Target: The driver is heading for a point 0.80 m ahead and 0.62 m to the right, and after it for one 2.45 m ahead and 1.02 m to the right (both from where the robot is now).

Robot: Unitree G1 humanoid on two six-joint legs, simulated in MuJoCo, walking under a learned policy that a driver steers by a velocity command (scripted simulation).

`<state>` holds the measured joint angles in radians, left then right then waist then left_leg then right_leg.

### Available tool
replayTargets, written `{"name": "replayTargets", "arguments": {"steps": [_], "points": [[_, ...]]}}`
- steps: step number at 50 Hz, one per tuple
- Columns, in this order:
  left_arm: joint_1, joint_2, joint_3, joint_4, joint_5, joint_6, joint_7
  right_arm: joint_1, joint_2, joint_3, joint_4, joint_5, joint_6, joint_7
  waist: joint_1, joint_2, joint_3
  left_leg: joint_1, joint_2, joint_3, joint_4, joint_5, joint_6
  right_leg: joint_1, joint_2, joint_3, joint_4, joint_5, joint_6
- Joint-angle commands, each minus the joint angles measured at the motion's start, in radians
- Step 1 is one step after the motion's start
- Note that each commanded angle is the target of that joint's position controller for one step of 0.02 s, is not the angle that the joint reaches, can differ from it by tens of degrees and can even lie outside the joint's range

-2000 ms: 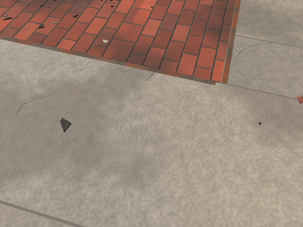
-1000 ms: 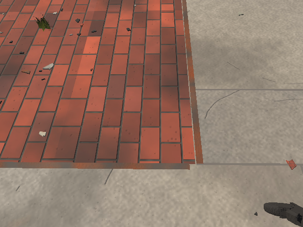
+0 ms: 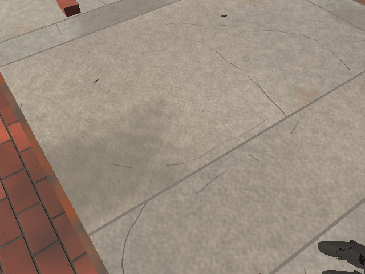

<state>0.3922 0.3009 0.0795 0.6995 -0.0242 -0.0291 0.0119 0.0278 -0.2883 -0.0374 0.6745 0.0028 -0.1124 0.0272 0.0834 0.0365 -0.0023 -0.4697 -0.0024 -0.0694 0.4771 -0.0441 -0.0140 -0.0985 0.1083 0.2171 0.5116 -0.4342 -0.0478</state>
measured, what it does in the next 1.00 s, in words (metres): walks ahead, turning right: right foot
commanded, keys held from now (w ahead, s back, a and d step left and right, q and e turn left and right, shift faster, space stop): w+e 1.00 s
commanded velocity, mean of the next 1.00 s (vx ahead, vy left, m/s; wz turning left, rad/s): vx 0.50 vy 0.00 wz -0.60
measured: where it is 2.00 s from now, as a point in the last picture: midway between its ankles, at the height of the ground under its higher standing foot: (335, 179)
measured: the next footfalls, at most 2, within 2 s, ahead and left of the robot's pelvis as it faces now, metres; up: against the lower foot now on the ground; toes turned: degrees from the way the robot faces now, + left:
right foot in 0.52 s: +0.40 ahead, -0.19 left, +0.00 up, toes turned -21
left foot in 1.02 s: +0.74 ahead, -0.14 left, +0.00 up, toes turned -40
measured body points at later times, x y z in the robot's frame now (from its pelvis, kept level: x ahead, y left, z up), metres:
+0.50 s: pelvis +0.25 -0.04 +0.00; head +0.29 -0.06 +0.45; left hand +0.55 +0.11 -0.07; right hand +0.17 -0.33 -0.13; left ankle +0.13 +0.13 -0.73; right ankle +0.36 -0.18 -0.71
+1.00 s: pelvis +0.52 -0.14 +0.00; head +0.54 -0.17 +0.45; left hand +0.72 +0.09 -0.10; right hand +0.59 -0.48 -0.07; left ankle +0.71 -0.12 -0.72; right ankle +0.36 -0.17 -0.73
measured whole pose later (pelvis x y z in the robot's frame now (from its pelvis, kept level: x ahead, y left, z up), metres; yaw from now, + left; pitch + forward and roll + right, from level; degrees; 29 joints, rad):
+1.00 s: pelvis +0.52 -0.14 +0.00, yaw -36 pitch +2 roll +0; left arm 0.40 0.30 0.07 0.72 -0.02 -0.03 0.02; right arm 0.01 -0.29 -0.04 0.67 0.00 -0.11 0.03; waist 0.09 0.04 0.01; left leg -0.49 -0.01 -0.07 0.48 -0.02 -0.02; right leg -0.06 0.12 0.23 0.48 -0.43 -0.06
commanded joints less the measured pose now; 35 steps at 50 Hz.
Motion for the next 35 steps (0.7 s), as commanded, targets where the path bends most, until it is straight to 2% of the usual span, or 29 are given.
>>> {"name": "replayTargets", "arguments": {"steps": [1,2,3,4,5,6,7,8,10,13,17,19,21,22,24,25,26,27,28,29,30,31,32,33,35], "points": [[-0.039,0.025,-0.005,-0.084,0.021,-0.013,0.001,0.276,-0.220,-0.083,-0.021,-0.017,-0.023,-0.019,-0.182,-0.013,-0.225,0.556,0.230,-0.203,-0.016,-0.078,0.115,-0.256,-0.099,0.067,0.354,0.144,-0.052],[0.082,0.008,-0.014,-0.115,-0.016,-0.021,0.002,0.343,-0.283,-0.099,0.015,-0.024,-0.010,-0.010,-0.119,0.341,-0.313,0.796,0.422,-0.692,-0.146,-0.373,0.266,-0.593,-0.004,-0.040,0.650,-0.187,0.002],[0.059,0.115,0.006,-0.083,-0.022,-0.018,0.006,0.310,-0.181,-0.077,-0.007,-0.003,-0.006,-0.006,-0.143,0.196,-0.221,0.745,0.414,-0.716,-0.188,-0.566,0.245,-0.701,-0.082,-0.016,0.772,-0.129,0.021],[-0.047,0.156,0.019,-0.094,-0.012,-0.012,0.005,0.275,-0.130,-0.063,-0.013,-0.001,0.001,-0.011,-0.167,0.101,-0.111,0.637,0.374,-0.549,-0.190,-0.511,0.205,-0.723,-0.111,-0.042,0.800,-0.035,0.029],[-0.092,0.143,0.019,-0.100,-0.001,-0.007,0.006,0.232,-0.115,-0.055,-0.018,-0.011,0.007,-0.012,-0.149,0.035,-0.058,0.528,0.333,-0.423,-0.199,-0.370,0.185,-0.686,-0.143,-0.067,0.784,0.033,0.034],[-0.122,0.128,0.020,-0.111,0.005,-0.007,0.002,0.207,-0.094,-0.048,-0.009,-0.014,0.011,-0.015,-0.134,0.035,-0.013,0.453,0.295,-0.332,-0.219,-0.264,0.184,-0.670,-0.170,-0.070,0.738,0.079,0.037],[-0.118,0.110,0.019,-0.115,-0.001,-0.004,-0.005,0.196,-0.085,-0.043,-0.003,-0.019,0.008,-0.018,-0.114,0.067,-0.002,0.400,0.270,-0.258,-0.242,-0.203,0.175,-0.627,-0.196,-0.077,0.713,0.108,0.035],[-0.113,0.093,0.017,-0.113,-0.007,0.000,-0.009,0.192,-0.077,-0.043,0.004,-0.016,0.004,-0.020,-0.108,0.083,0.002,0.376,0.254,-0.204,-0.265,-0.167,0.178,-0.609,-0.205,-0.092,0.693,0.120,0.037],[-0.135,0.064,0.009,-0.124,-0.005,0.008,-0.012,0.202,-0.094,-0.049,0.024,-0.009,-0.004,-0.021,-0.105,0.071,0.014,0.361,0.259,-0.128,-0.298,-0.088,0.196,-0.627,-0.216,-0.107,0.654,0.149,0.045],[-0.185,0.050,0.003,-0.139,0.003,0.011,-0.015,0.216,-0.130,-0.061,0.052,-0.012,-0.002,-0.024,-0.111,0.037,0.022,0.390,0.274,-0.032,-0.317,0.035,0.209,-0.667,-0.225,-0.112,0.543,0.245,0.062],[-0.292,0.029,-0.009,-0.156,0.003,-0.003,-0.040,0.227,-0.154,-0.063,0.078,-0.005,0.012,-0.029,-0.147,0.030,0.047,0.411,0.243,0.119,-0.319,0.107,0.175,-0.610,-0.212,-0.175,0.316,0.429,0.051],[-0.352,0.020,-0.015,-0.174,0.000,-0.006,-0.054,0.256,-0.172,-0.067,0.095,0.002,0.021,-0.031,-0.168,0.024,0.067,0.442,0.253,0.158,-0.315,0.112,0.163,-0.588,-0.202,-0.210,0.230,0.446,0.038],[-0.386,0.028,-0.012,-0.192,-0.004,-0.005,-0.066,0.273,-0.193,-0.073,0.108,0.012,0.031,-0.031,-0.170,0.030,0.083,0.490,0.274,0.184,-0.298,0.155,0.150,-0.572,-0.191,-0.234,0.171,0.407,0.017],[-0.391,0.037,-0.008,-0.200,-0.002,-0.004,-0.070,0.275,-0.203,-0.077,0.112,0.019,0.038,-0.031,-0.160,0.033,0.084,0.516,0.283,0.199,-0.272,0.236,0.142,-0.553,-0.178,-0.250,0.149,0.365,0.000],[-0.334,0.077,0.012,-0.198,0.005,0.002,-0.071,0.267,-0.236,-0.087,0.112,0.029,0.051,-0.037,-0.108,0.067,0.031,0.554,0.284,0.242,-0.133,0.586,0.122,-0.431,-0.113,-0.305,0.127,0.259,-0.044],[-0.229,0.112,0.033,-0.173,0.006,0.005,-0.069,0.259,-0.246,-0.090,0.110,0.033,0.060,-0.041,-0.043,0.067,-0.029,0.544,0.269,0.266,0.020,0.719,0.107,-0.294,-0.069,-0.330,0.095,0.245,-0.074],[-0.053,0.166,0.066,-0.123,0.003,0.010,-0.056,0.253,-0.225,-0.082,0.104,0.032,0.063,-0.046,0.048,0.038,-0.120,0.433,0.233,0.292,0.243,0.680,0.073,-0.033,-0.034,-0.321,0.035,0.315,-0.113],[0.069,0.252,0.090,-0.094,-0.005,0.021,-0.033,0.294,-0.137,-0.051,0.082,-0.013,0.057,-0.045,0.060,-0.150,-0.208,0.139,0.173,0.287,0.573,0.095,0.027,0.277,-0.218,-0.036,0.040,0.360,-0.179],[0.003,0.325,0.089,-0.134,-0.008,0.007,-0.036,0.329,-0.060,-0.019,0.013,-0.018,0.025,-0.035,-0.041,-0.335,-0.343,-0.229,-0.041,0.121,0.890,-0.556,-0.020,0.503,-0.433,0.576,-0.144,0.100,-0.386],[0.020,0.234,0.064,-0.139,-0.001,-0.010,-0.045,0.215,-0.165,-0.040,0.002,0.018,-0.008,-0.021,0.040,-0.176,-0.347,-0.336,0.011,-0.034,0.939,-0.502,-0.002,0.489,-0.434,0.581,-0.223,0.043,-0.348],[-0.006,0.191,0.050,-0.125,0.006,-0.023,-0.046,0.156,-0.170,-0.040,-0.021,0.042,-0.024,-0.015,0.026,-0.149,-0.207,-0.376,0.048,-0.015,0.891,-0.416,0.018,0.376,-0.400,0.434,-0.221,0.103,-0.307],[-0.065,0.165,0.040,-0.125,0.005,-0.030,-0.046,0.156,-0.155,-0.036,-0.009,0.024,-0.029,-0.022,-0.025,-0.054,-0.120,-0.322,0.091,-0.015,0.797,-0.339,0.020,0.217,-0.352,0.315,-0.220,0.219,-0.270],[-0.124,0.137,0.031,-0.133,0.010,-0.032,-0.042,0.162,-0.161,-0.042,0.000,-0.002,-0.024,-0.028,-0.062,-0.054,-0.087,-0.252,0.118,-0.018,0.714,-0.296,0.011,0.104,-0.316,0.236,-0.228,0.320,-0.250],[-0.159,0.123,0.023,-0.146,0.020,-0.031,-0.038,0.180,-0.162,-0.046,0.005,-0.008,-0.013,-0.027,-0.092,-0.076,-0.066,-0.195,0.130,-0.020,0.683,-0.266,0.004,0.025,-0.289,0.195,-0.250,0.384,-0.244],[-0.168,0.126,0.024,-0.138,0.019,-0.036,-0.028,0.189,-0.141,-0.043,0.008,-0.016,0.007,-0.026,-0.110,-0.083,-0.054,-0.155,0.124,-0.001,0.617,-0.238,-0.025,-0.060,-0.272,0.153,-0.277,0.481,-0.256]]}}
